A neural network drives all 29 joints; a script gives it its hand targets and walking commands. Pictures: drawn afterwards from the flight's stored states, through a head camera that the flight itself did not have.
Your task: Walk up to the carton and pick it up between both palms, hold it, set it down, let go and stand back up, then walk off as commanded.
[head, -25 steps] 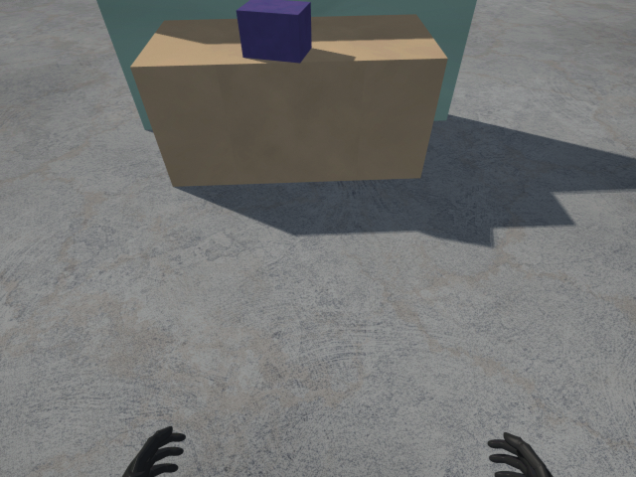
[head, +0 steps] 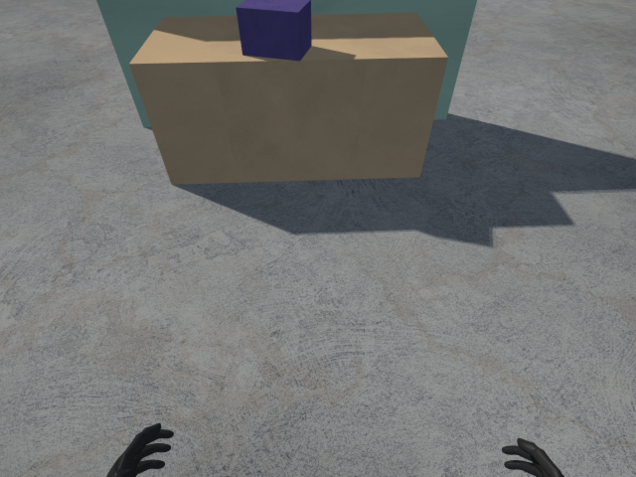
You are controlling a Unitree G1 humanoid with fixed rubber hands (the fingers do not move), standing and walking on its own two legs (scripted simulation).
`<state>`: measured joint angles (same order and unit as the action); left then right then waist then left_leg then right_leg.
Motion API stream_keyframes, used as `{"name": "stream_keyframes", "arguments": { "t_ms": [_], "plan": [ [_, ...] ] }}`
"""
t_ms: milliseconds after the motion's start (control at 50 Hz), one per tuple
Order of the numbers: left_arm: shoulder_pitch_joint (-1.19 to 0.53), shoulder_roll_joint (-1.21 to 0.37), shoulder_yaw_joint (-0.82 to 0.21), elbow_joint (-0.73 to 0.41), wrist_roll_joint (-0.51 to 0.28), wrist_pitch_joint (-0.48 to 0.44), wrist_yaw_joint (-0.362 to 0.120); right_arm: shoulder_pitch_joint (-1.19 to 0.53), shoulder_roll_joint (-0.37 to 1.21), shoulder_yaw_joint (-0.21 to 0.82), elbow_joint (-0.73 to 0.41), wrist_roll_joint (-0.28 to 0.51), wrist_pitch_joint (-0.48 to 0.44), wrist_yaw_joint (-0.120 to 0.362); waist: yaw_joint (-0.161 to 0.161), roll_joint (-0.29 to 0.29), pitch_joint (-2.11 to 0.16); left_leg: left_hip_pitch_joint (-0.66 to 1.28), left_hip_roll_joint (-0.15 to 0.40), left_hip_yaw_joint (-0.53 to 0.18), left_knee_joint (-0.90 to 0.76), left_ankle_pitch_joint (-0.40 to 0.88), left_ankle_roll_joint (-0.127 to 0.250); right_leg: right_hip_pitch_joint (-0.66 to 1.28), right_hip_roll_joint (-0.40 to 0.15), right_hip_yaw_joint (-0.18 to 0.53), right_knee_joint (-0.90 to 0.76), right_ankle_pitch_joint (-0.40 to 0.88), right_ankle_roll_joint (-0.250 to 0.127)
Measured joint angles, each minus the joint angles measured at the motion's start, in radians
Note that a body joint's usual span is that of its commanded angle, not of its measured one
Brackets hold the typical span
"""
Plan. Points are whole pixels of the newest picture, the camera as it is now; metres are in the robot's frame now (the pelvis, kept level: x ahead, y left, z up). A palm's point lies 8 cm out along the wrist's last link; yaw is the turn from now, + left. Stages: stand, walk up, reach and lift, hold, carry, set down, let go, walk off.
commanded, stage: stand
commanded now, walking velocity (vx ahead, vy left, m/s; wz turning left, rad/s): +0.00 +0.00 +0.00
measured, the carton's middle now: (276, 27) +1.76 +0.21 -0.06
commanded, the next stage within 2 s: none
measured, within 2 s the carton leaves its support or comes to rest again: neither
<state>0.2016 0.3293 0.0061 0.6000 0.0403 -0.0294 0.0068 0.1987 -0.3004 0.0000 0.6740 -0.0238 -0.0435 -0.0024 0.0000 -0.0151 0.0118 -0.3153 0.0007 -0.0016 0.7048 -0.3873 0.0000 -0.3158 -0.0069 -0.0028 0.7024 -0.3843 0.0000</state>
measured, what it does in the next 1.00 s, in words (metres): stands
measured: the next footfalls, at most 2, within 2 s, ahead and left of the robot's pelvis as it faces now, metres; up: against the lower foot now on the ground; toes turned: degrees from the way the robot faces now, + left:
none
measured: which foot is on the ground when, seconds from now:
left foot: down 0.00-1.00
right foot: down 0.00-1.00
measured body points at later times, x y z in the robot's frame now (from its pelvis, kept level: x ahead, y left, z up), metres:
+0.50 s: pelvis +0.00 +0.00 +0.00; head +0.01 +0.01 +0.45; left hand +0.17 +0.28 -0.08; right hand +0.15 -0.27 -0.09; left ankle -0.01 +0.12 -0.72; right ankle -0.01 -0.12 -0.72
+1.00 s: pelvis -0.01 +0.00 +0.00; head -0.01 +0.01 +0.45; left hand +0.16 +0.28 -0.07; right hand +0.14 -0.28 -0.09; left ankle -0.01 +0.12 -0.72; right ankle -0.01 -0.12 -0.72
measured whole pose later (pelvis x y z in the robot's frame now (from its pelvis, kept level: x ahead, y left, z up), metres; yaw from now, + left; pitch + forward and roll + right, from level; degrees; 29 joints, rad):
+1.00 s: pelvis -0.01 +0.00 +0.00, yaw +0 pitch -1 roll +0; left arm 0.20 0.35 0.01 0.60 0.03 -0.04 0.01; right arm 0.20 -0.32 0.00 0.72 -0.02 -0.05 0.00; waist 0.00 -0.02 0.00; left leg -0.32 0.00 0.00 0.70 -0.37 0.00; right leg -0.32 -0.01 0.00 0.70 -0.37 0.00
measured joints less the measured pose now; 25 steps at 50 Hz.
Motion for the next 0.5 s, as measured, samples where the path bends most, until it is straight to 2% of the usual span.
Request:
{"name": "stream_keyframes", "arguments": {
  "t_ms": [500],
  "plan": [
    [0.000,0.016,0.000,0.000,-0.003,-0.008,0.000,0.000,-0.008,0.000,0.028,0.000,-0.006,0.000,0.000,-0.001,-0.005,0.000,0.000,0.000,0.000,0.002,0.000,0.000,0.000,0.000,0.000,0.001,0.000]
  ]
}}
